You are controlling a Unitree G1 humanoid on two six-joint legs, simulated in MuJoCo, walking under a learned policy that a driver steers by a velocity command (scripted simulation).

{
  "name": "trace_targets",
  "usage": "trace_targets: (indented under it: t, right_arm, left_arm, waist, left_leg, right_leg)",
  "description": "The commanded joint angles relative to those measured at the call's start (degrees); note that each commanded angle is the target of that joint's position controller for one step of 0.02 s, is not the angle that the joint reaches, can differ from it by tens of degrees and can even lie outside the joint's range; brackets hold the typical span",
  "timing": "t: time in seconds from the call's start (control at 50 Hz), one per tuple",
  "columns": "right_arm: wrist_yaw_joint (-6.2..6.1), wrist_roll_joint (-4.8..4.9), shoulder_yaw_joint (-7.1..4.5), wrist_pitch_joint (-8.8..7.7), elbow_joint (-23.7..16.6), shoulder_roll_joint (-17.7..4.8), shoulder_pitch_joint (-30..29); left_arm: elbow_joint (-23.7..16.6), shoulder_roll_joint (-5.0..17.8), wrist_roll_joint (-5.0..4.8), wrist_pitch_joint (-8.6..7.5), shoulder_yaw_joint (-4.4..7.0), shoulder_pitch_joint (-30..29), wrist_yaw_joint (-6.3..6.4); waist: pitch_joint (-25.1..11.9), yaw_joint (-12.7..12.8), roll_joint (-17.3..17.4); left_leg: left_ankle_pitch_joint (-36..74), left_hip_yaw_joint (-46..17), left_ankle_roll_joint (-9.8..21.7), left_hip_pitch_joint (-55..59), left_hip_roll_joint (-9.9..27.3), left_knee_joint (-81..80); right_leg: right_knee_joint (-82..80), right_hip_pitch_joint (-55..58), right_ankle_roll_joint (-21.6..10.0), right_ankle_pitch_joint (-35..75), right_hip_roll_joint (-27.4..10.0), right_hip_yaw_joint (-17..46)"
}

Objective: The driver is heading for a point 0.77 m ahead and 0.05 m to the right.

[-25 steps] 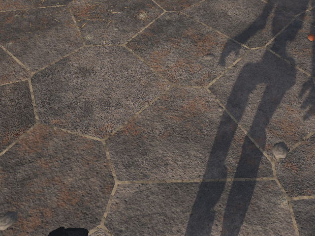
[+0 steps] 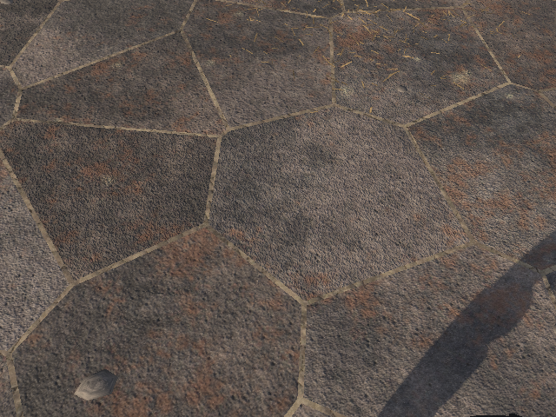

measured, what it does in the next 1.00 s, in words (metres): walks ahead: left foot, then right foot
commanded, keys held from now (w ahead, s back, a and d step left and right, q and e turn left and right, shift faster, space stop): w+q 0.04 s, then w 0.20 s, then w+e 0.30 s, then e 0.40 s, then no key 0.02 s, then w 0.04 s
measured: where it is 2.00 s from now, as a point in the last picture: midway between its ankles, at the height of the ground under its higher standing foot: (299, 326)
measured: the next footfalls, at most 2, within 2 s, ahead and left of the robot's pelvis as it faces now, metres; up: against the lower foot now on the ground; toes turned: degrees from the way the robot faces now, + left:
left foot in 0.02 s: +0.16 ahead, +0.07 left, +0.00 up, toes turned +6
right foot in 0.60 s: +0.49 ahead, -0.05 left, +0.00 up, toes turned -4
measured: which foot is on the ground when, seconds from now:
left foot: up 0.00-0.00, down 0.02-0.58, up 0.60-1.00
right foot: down 0.00-0.04, up 0.06-0.58, down 0.60-1.00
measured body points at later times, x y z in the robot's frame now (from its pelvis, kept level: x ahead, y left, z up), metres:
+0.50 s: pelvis +0.27 +0.03 +0.01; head +0.29 +0.04 +0.46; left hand +0.40 +0.27 -0.12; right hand +0.26 -0.24 -0.13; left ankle +0.12 +0.07 -0.72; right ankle +0.45 -0.08 -0.69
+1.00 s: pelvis +0.46 +0.01 +0.02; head +0.49 -0.01 +0.46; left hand +0.57 +0.28 -0.10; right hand +0.55 -0.27 -0.11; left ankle +0.57 +0.16 -0.67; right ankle +0.45 -0.04 -0.72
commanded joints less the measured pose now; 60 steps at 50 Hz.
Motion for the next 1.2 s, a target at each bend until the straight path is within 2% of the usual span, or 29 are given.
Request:
trace_targets:
  t: [0.02, 0.04, 0.06, 0.08, 0.1, 0.12, 0.16, 0.2, 0.26, 0.38, 0.46, 0.52, 0.56, 0.58, 0.6, 0.62, 0.64, 0.66, 0.68, 0.72, 0.76, 0.8, 0.94, 0.96, 1.04, 1.12, 1.16, 1.18, 1.2]
  right_arm:
    - [-1.66, -0.6, -3.41, -1.34, 2.45, -7.93, 18.17]
    - [-2.56, -1.05, -5.28, -1.47, 3.08, -14.59, 22.56]
    - [-2.85, 0.79, -5.95, -0.92, 1.55, -18.55, 21.39]
    - [-3.38, 1.31, -5.42, -0.34, 2.22, -16.21, 20.78]
    - [-3.82, 1.66, -4.46, -0.57, 2.71, -12.73, 17.79]
    - [-3.89, 1.61, -3.53, -1.11, 2.78, -9.6, 15.0]
    - [-3.91, 2.07, -2.39, -2.41, 2.91, -6.86, 12.38]
    - [-3.64, 2.4, -2.23, -3.72, 4.14, -7.19, 14.45]
    - [-3.54, 2.34, -2.38, -4.25, 5.7, -8.42, 18.01]
    - [-3.86, 1.53, -1.47, -4.88, 7.66, -7.31, 22.09]
    - [-4.89, 1.04, -0.78, -5.09, 9.53, -6.58, 23.97]
    - [-5.77, 0.85, -0.58, -5.18, 10.3, -7.82, 22.89]
    - [-6.46, 0.43, -0.97, -4.67, 10.34, -9.72, 21.43]
    - [-6.57, 0.55, -1.21, -4.27, 9.88, -10.56, 20.29]
    - [-6.47, 1.6, -1.06, -4.55, 8.2, -10.67, 17.61]
    - [-5.41, 3.3, 0.11, -5.04, 5.18, -4.36, 22.99]
    - [-5.54, 1.83, -0.57, -4.98, 5.04, -8.12, 20.69]
    - [-5.44, 2.02, -0.25, -5.24, 3.52, -7.32, 17.63]
    - [-5.38, 1.74, -0.1, -5.43, 3.08, -7.31, 15.76]
    - [-5.08, 0.4, -0.25, -3.5, 2.23, -7.17, 15.07]
    - [-4.96, 0.16, 0.01, -1.31, 1.85, -5.61, 16.52]
    - [-5.07, 0.39, 0.22, -0.49, 1.22, -5.02, 16.49]
    - [-5.57, 1.02, -0.16, 1.13, -2.86, -7.03, 6.82]
    - [-5.63, 1.15, -0.14, 1.2, -2.99, -7.14, 6.37]
    - [-4.87, 0.92, 0.25, 0.27, -4.04, -7.18, 2.7]
    - [-4.33, 0.98, 0.61, -1.72, -3.8, -6.86, 4.95]
    - [-4.65, 0.73, 0.76, -3.16, -1.56, -5.93, 12.06]
    - [-5.27, 0.02, 0.16, -3.88, -0.63, -8.84, 16.13]
    - [-5.44, -0.12, -1.31, -3.77, -0.08, -15.45, 19.49]
  left_arm:
    - [-3.12, 11.74, -0.12, 0.98, 2.51, -0.63, 0.19]
    - [-6.06, 6.39, -0.52, 0.81, 1.25, 0.95, -0.26]
    - [-9.93, 6.11, -0.59, 0.15, 1.3, -1.57, -1.17]
    - [-10.65, 8.31, -0.24, -0.21, 1.55, -8.5, -1.32]
    - [-10.32, 6.87, -1.03, -0.91, 0.96, -8.26, -1.5]
    - [-8.74, 6.37, -0.9, -1.02, 0.87, -6.42, -1.4]
    - [-7.1, 5.93, 1.0, 0.91, 0.8, -3.21, -1.59]
    - [-6.88, 5.24, 1.18, 2.28, 0.81, -3.01, -2.19]
    - [-8.13, 5.03, 0.8, 2.88, 0.83, -8.45, -2.63]
    - [-10.18, 4.51, -0.29, 2.59, 0.43, -17.62, -3.09]
    - [-11.87, 3.83, -0.08, 2.14, -0.19, -22.32, -3.56]
    - [-11.94, 3.99, 0.1, 1.89, -0.2, -20.56, -3.4]
    - [-9.51, 5.65, 0.41, 1.62, 0.54, -11.74, -2.86]
    - [-6.97, 6.96, 0.87, 0.98, 1.24, -3.44, -2.57]
    - [-5.17, 9.58, 1.98, 0.41, 2.29, 4.5, -2.13]
    - [-5.76, 17.66, 2.18, 0.8, 4.46, 4.23, -1.6]
    - [-5.82, 16.13, -1.83, 1.12, 4.45, 3.04, -2.04]
    - [-6.89, 14.86, -2.14, 1.33, 4.14, -1.98, -1.78]
    - [-7.42, 10.69, -1.84, 1.69, 3.13, -5.06, -1.65]
    - [-7.58, 7.13, -2.03, 2.18, 1.96, -7.57, -1.0]
    - [-7.58, 9.22, -1.45, 1.79, 2.27, -7.13, -1.18]
    - [-7.9, 11.31, -1.06, 1.67, 2.84, -6.69, -1.32]
    - [-9.49, 12.21, -1.09, 4.06, 3.44, -3.76, -0.43]
    - [-9.7, 12.11, -0.87, 4.32, 3.44, -3.65, -0.3]
    - [-9.69, 10.85, 0.23, 4.49, 3.11, -2.02, -0.72]
    - [-9.05, 11.29, 0.66, 3.66, 2.97, -1.85, -0.89]
    - [-9.19, 10.59, -0.21, 3.14, 2.52, -4.12, -0.68]
    - [-10.15, 7.1, -0.64, 2.38, 1.41, -4.86, -0.72]
    - [-12.12, 3.85, -1.5, 1.7, 0.4, -5.65, -1.14]
  waist:
    - [-10.85, -10.63, -2.96]
    - [-16.95, -10.3, 6.58]
    - [-21.03, -8.54, 12.25]
    - [-13.88, -9.86, 2.41]
    - [-7.74, -7.51, 1.05]
    - [-4.52, -4.64, -1.44]
    - [-4.07, -1.51, -0.14]
    - [-4.25, -0.97, 0.41]
    - [-1.57, -2.52, 1.35]
    - [1.26, -5.72, 2.27]
    - [3.57, -6.79, 1.92]
    - [1.62, -4.88, 3.14]
    - [-3.04, -0.91, 4.91]
    - [-6.91, 2.46, 4.72]
    - [-11.38, 6.92, 2.29]
    - [-18.11, 1.77, -14.34]
    - [-23.53, 2.07, -5.18]
    - [-15.87, 0.31, -3.38]
    - [-9.45, -0.81, 0.65]
    - [-4.38, -3.84, 1.42]
    - [-5.33, -5.17, -0.03]
    - [-7.1, -5.5, -1.33]
    - [-7.81, -1.67, -5.1]
    - [-7.48, -1.43, -5.31]
    - [-4.51, 1.01, -6.58]
    - [-2.47, -0.02, -6.41]
    - [-2.67, -4.81, -3.95]
    - [-4.52, -6.23, 2.06]
    - [-4.88, -6.56, 13.75]
  left_leg:
    - [-3.3, -0.03, 5.01, 23.17, -5.73, -6.56]
    - [-9.84, -21.46, 9.74, 40.06, 9.64, -8.34]
    - [-6.73, -50.93, 16.68, 47.91, 20.16, -18.84]
    - [-2.29, -41.81, 14.13, 44.31, 18.53, -20.34]
    - [4.15, -33.34, 12.14, 36.27, 17.02, -20.27]
    - [11.43, -27.41, 9.21, 29.27, 13.66, -21.09]
    - [18.46, -20.24, 6.71, 22.52, 9.51, -22.69]
    - [22.74, -17.68, 6.62, 21.81, 8.08, -24.05]
    - [22.09, -15.56, 5.06, 23.79, 7.44, -26.57]
    - [24.1, -9.41, 1.27, 30.46, 7.92, -28.63]
    - [30.09, -5.27, 0.35, 35.2, 9.64, -28.57]
    - [51.2, -1.98, -1.2, 38.15, 10.61, -21.86]
    - [67.52, -0.54, -2.2, 39.71, 10.88, -7.89]
    - [64.73, -0.03, -2.74, 36.76, 10.2, 4.1]
    - [47.62, 1.46, -3.81, 25.63, 7.7, 20.76]
    - [-11.04, 1.78, -7.58, -0.22, -5.32, 47.17]
    - [-18.68, -10.04, -7.17, -3.8, -5.67, 53.21]
    - [-13.99, -11.79, -7.13, -6.54, -1.92, 51.01]
    - [-11.7, -10.88, -7.27, -6.61, 0.01, 46.26]
    - [-10.74, -10.39, -8.54, -2.65, 1.71, 38.67]
    - [-10.58, -9.36, -9.92, 0.73, 1.28, 33.37]
    - [-8.58, -8.47, -10.83, 1.12, 0.92, 29.07]
    - [-2.89, -9.88, -11.81, -4.02, 1.37, 19.1]
    - [-3.29, -10.13, -11.7, -4.59, 1.38, 17.81]
    - [-5.62, -10.3, -10.41, -4.11, 1.54, 9.82]
    - [-10.87, -8.45, -7.48, 5.17, -0.83, -1.18]
    - [-4.9, -7.87, -5.46, 20.03, -1.53, -13.85]
    - [-9.33, -16.54, -3.67, 27.96, 5.76, -18.33]
    - [-19.61, -37.17, 2.06, 35.0, 17.2, -25.62]
  right_leg:
    - [28.99, -7.18, -5.81, 55.89, -12.31, 2.31]
    - [47.78, -26.28, -3.17, 22.54, -8.04, 2.75]
    - [62.19, -43.71, -0.51, -7.77, 3.5, 12.48]
    - [61.98, -49.91, -1.33, -1.56, -0.41, 18.99]
    - [57.69, -48.44, -1.99, 4.3, -2.82, 18.86]
    - [51.84, -43.85, -2.26, 6.6, -4.67, 19.15]
    - [46.71, -36.34, -1.74, 7.9, -5.79, 19.55]
    - [44.19, -35.76, -1.23, 9.27, -5.18, 18.54]
    - [38.4, -41.46, -0.79, 15.48, -5.4, 17.72]
    - [26.65, -46.48, -2.67, 24.69, -2.85, 18.05]
    - [18.7, -45.83, -4.98, 25.3, 0.15, 16.07]
    - [14.3, -38.41, -7.93, 20.05, 3.95, 12.03]
    - [13.49, -30.37, -10.37, 14.54, 7.74, 10.22]
    - [9.47, -21.74, -11.72, 17.13, 8.62, 11.39]
    - [6.16, -8.04, -14.86, 25.7, 3.06, 18.75]
    - [9.1, 12.49, -26.52, 53.86, -17.19, 47.24]
    - [5.97, 12.64, -29.33, 65.71, -18.3, 54.12]
    - [4.82, 5.5, -27.46, 66.47, -17.05, 45.58]
    - [2.15, -2.06, -24.45, 62.35, -14.07, 41.05]
    - [-1.64, -12.91, -20.45, 58.08, -8.51, 34.76]
    - [-1.86, -16.97, -19.31, 61.3, -6.42, 32.12]
    - [-1.11, -17.93, -18.32, 63.83, -4.82, 30.72]
    - [0.32, -13.38, -13.21, 47.28, -3.37, 36.77]
    - [0.36, -12.21, -13.36, 45.38, -3.85, 37.63]
    - [-3.71, -11.15, -16.08, 16.14, -4.97, 43.27]
    - [-2.12, -13.57, -15.91, 12.64, -5.32, 45.87]
    - [2.79, -20.62, -12.95, 12.47, -2.11, 44.15]
    - [10.51, -26.03, -10.17, 8.81, 1.73, 39.59]
    - [22.93, -38.26, -7.38, -2.73, 11.03, 28.8]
